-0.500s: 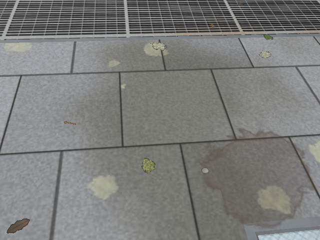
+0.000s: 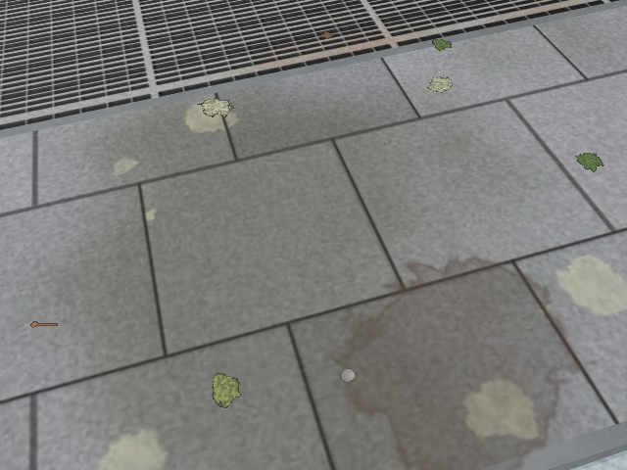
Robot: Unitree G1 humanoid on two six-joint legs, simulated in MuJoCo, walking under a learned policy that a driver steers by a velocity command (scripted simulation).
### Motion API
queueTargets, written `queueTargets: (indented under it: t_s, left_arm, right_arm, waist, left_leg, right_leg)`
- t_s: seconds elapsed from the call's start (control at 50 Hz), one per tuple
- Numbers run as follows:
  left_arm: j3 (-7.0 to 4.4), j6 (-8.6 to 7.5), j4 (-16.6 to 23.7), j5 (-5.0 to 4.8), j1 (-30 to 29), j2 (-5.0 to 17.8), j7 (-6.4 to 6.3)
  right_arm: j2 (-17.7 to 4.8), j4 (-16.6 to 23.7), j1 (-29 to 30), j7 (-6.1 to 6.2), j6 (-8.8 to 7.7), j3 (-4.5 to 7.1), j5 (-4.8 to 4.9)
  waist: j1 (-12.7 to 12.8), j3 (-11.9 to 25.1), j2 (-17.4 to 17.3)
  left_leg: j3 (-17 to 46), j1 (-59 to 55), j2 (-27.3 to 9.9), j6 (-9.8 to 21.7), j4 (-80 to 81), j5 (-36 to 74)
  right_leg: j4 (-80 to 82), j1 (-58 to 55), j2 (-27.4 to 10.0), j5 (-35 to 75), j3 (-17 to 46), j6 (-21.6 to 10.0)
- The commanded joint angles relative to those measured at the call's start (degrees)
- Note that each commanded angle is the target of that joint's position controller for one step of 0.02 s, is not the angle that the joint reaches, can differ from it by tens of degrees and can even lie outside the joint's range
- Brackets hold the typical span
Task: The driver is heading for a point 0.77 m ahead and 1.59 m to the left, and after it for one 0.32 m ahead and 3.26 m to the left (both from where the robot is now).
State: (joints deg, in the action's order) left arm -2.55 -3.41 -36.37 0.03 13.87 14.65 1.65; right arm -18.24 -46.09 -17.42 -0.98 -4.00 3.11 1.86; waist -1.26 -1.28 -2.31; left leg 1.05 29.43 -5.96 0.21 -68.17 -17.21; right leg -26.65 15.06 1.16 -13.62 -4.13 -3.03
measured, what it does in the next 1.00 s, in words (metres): walks ahead, turning left: left foot, then right foot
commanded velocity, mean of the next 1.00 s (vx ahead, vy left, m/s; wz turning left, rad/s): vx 0.49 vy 0.00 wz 0.49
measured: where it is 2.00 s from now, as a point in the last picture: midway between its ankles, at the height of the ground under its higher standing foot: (217, 344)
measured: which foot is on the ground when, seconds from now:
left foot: up 0.00-0.36, down 0.38-0.84, up 0.86-1.00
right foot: down 0.00-0.38, up 0.40-0.82, down 0.84-1.00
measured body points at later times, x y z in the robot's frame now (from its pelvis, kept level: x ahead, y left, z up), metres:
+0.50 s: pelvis +0.28 +0.06 -0.01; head +0.32 +0.07 +0.44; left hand +0.32 +0.35 -0.12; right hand +0.49 -0.17 -0.11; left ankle +0.32 +0.13 -0.74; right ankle +0.20 -0.11 -0.63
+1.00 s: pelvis +0.57 +0.09 +0.00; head +0.59 +0.09 +0.45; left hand +0.53 +0.39 -0.09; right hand +0.81 -0.09 -0.11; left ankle +0.45 +0.17 -0.65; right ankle +0.65 +0.01 -0.74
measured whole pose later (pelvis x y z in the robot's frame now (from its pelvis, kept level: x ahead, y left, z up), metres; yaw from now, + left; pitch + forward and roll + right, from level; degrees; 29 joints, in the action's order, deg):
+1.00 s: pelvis +0.57 +0.09 +0.00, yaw +34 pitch +1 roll -1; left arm -3.1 -5.7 -40.4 0.7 12.6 14.9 0.3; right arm -18.0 -38.8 -17.0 0.2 -1.0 3.8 1.5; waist 0.4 -1.1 -2.8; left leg 4.2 28.3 -0.1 0.6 -69.2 -20.1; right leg -25.9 15.9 1.4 -11.2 -2.4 -1.1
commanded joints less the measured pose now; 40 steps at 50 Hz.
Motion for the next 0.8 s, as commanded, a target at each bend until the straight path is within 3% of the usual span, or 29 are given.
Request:
queueTargets:
  t_s: [0.02, 0.1, 0.18, 0.26, 0.32, 0.34, 0.36, 0.38, 0.4, 0.42, 0.44, 0.46, 0.48, 0.5, 0.56, 0.62, 0.66, 0.74, 0.78, 0.8]
  left_arm:
    - [-2.39, -2.50, 1.3, 0.47, 0.6, 6.7, -0.45]
    - [-2.62, -3.17, -1.4, 0.92, 1.3, 6.8, -1.32]
    - [-3.10, -2.94, -3.7, 0.30, 3.3, 8.5, -2.18]
    - [-3.72, -1.28, -6.2, -0.50, 6.1, 10.1, -2.65]
    - [-4.31, 0.33, -6.3, -0.70, 5.3, 12.7, -3.54]
    - [-4.42, 0.85, -6.1, -0.70, 4.8, 13.4, -3.78]
    - [-4.27, 0.98, -5.7, -1.07, 3.6, 13.5, -3.97]
    - [-3.17, 0.26, -4.8, -0.04, 4.9, 10.9, -4.03]
    - [-0.73, -1.60, -2.0, 0.78, 9.8, 3.4, -2.83]
    - [-1.60, -4.09, -1.2, -0.99, 4.1, 9.0, -1.58]
    - [-1.75, -4.99, 0.7, -2.84, -0.8, 10.2, -1.14]
    - [-1.40, -5.34, 1.0, -2.00, -2.1, 9.1, -1.44]
    - [-1.81, -5.02, 0.5, -0.28, -2.4, 9.5, -1.90]
    - [-2.07, -4.34, 0.3, 0.32, -1.2, 9.6, -1.85]
    - [-1.60, -2.61, 0.1, 1.10, -0.3, 7.8, -2.04]
    - [-0.47, -2.24, 1.8, 1.22, -7.0, 5.4, -2.13]
    - [-0.12, -2.55, 2.5, 0.77, -11.5, 4.8, -1.73]
    - [-0.99, -3.41, 3.7, -0.40, -15.4, 7.1, -0.80]
    - [-1.87, -3.95, 3.4, -0.65, -13.9, 8.7, -0.51]
    - [-2.38, -4.25, 2.6, -0.73, -10.9, 9.2, -0.56]
  right_arm:
    - [-3.6, 3.2, -0.3, 0.01, 0.63, 1.31, 0.06]
    - [-1.8, 4.6, 4.2, 0.10, 0.98, 1.09, -0.35]
    - [0.2, 7.1, 12.3, -1.46, 0.51, 0.02, -0.72]
    - [0.2, 10.6, 17.4, -3.11, 0.27, -0.23, -0.54]
    - [-2.6, 11.7, 14.0, -3.51, 0.80, 1.11, -0.48]
    - [-4.6, 10.9, 8.5, -3.28, 1.07, 2.18, -0.36]
    - [-7.6, 9.3, -0.2, -2.52, 1.23, 3.83, -0.30]
    - [-12.1, 8.0, -7.6, -1.17, 2.04, 5.29, -0.37]
    - [-16.1, 9.8, -4.4, -0.87, 1.53, 5.68, -0.17]
    - [-11.3, 10.2, -6.1, -0.98, 1.12, 4.45, -0.66]
    - [-8.6, 10.1, -4.1, -0.88, 0.61, 3.78, -0.96]
    - [-7.3, 10.3, -0.4, -1.01, 0.21, 3.33, -0.78]
    - [-5.2, 10.9, 2.9, -0.87, 0.00, 2.74, -0.72]
    - [-4.7, 11.8, 4.6, -0.57, 0.01, 2.38, -1.40]
    - [-6.0, 11.3, 4.8, 0.26, -0.18, 2.71, -1.31]
    - [-7.7, 10.2, 3.1, 1.25, 0.33, 3.19, -0.82]
    - [-7.9, 9.6, 1.3, 1.59, 0.89, 3.23, -0.52]
    - [-7.6, 8.3, -2.2, 1.76, 1.62, 3.21, -0.08]
    - [-7.4, 8.3, -1.8, 1.88, 1.84, 3.25, -0.27]
    - [-7.0, 8.6, -0.9, 1.88, 1.96, 3.19, -0.36]
  waist:
    - [0.5, 1.9, 7.7]
    - [0.8, -1.4, 5.7]
    - [3.9, -4.5, 4.4]
    - [5.1, -5.4, 4.1]
    - [1.7, 0.1, 7.7]
    - [-1.4, 3.5, 8.5]
    - [-6.6, 8.0, 7.3]
    - [-8.9, 13.3, 0.0]
    - [-1.6, 19.7, -13.5]
    - [-6.3, 24.0, -5.6]
    - [-5.9, 15.4, -2.1]
    - [-2.5, 8.3, 4.2]
    - [-0.5, 5.8, 4.8]
    - [1.2, 4.1, 3.2]
    - [2.6, 2.6, 1.7]
    - [0.4, 1.2, 0.1]
    - [-1.8, 1.5, -1.4]
    - [-3.2, 2.2, -3.1]
    - [-1.7, 2.3, -4.6]
    - [0.3, 2.8, -5.4]
  left_leg:
    - [4.5, 9.8, -1.9, -0.4, 0.5, 6.6]
    - [6.0, 12.9, 0.3, -1.3, 11.8, 16.7]
    - [0.9, 10.4, 1.3, 0.2, 25.9, 24.6]
    - [-2.3, 12.8, 2.4, 2.9, 32.1, 19.4]
    - [-7.5, 4.2, 7.6, 6.2, 31.9, 10.1]
    - [-8.2, -3.1, 9.6, 7.7, 31.8, 7.8]
    - [-7.3, -16.9, 11.3, 10.0, 35.8, 10.7]
    - [6.4, -34.5, 3.2, 13.5, 37.0, 11.7]
    - [41.9, -52.8, -12.0, 27.0, 44.2, 4.5]
    - [46.8, -54.2, -12.6, 25.9, 50.4, -1.4]
    - [37.7, -47.5, -10.7, 22.4, 51.1, 0.0]
    - [30.8, -37.2, -7.9, 20.1, 51.5, 6.7]
    - [25.8, -30.5, -5.6, 18.6, 51.9, 12.8]
    - [23.2, -25.2, -4.1, 18.4, 53.3, 17.1]
    - [18.3, -16.9, -2.2, 18.5, 55.1, 24.6]
    - [13.3, -12.1, 1.7, 15.5, 54.5, 22.5]
    - [12.7, -11.3, 3.2, 13.4, 53.2, 17.9]
    - [19.5, -17.0, 0.8, 12.0, 48.7, 10.9]
    - [23.3, -20.0, -0.7, 11.0, 45.2, 10.2]
    - [23.9, -19.9, -0.4, 10.2, 42.9, 11.0]
  right_leg:
    - [16.5, -8.8, -15.1, 16.4, 10.9, -8.9]
    - [18.5, -9.1, -13.7, 20.9, 2.7, -7.2]
    - [20.5, -10.8, -14.0, 21.2, -2.5, -5.5]
    - [16.1, -20.2, -16.6, 30.8, -4.9, -4.7]
    - [4.5, -24.3, -16.7, 59.1, -6.9, -3.1]
    - [-3.7, -23.4, -16.2, 64.4, -7.2, -2.5]
    - [-16.0, -17.3, -14.3, 61.2, -8.2, -1.1]
    - [-34.1, -2.6, -10.8, 36.2, -7.8, 1.2]
    - [-56.9, 22.5, 3.5, -18.1, 0.1, 5.4]
    - [-59.6, 28.6, 1.2, -17.6, 12.4, 3.9]
    - [-55.9, 30.8, -1.7, -13.3, 12.0, 2.5]
    - [-49.2, 29.2, -4.3, -9.6, 11.1, 2.2]
    - [-43.7, 25.8, -6.2, -7.8, 10.6, 2.6]
    - [-41.9, 22.3, -6.9, -6.4, 10.5, 3.2]
    - [-34.3, 19.3, -7.1, -3.6, 8.2, 6.1]
    - [-20.5, 17.0, -5.2, 8.0, 6.6, 7.8]
    - [-11.6, 13.5, -2.9, 15.8, 6.1, 8.0]
    - [-3.5, 11.5, -1.0, 15.9, 8.5, 6.9]
    - [-1.8, 9.4, -0.9, 11.2, 9.2, 5.1]
    - [-0.1, 5.6, -0.8, 10.3, 8.5, 3.8]
Keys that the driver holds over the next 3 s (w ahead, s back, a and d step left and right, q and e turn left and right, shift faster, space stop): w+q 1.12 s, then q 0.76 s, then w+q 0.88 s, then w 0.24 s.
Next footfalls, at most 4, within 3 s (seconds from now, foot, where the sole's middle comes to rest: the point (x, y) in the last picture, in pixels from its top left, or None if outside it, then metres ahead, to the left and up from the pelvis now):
0.38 left None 0.36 0.14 -0.78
0.84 right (321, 376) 0.68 0.03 -0.78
1.32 left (163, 361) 0.74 0.40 -0.78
1.80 right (223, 295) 0.92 0.27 -0.78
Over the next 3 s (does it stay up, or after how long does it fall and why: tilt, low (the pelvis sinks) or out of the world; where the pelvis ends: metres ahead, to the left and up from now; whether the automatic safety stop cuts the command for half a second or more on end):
stays up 0.77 0.71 0.01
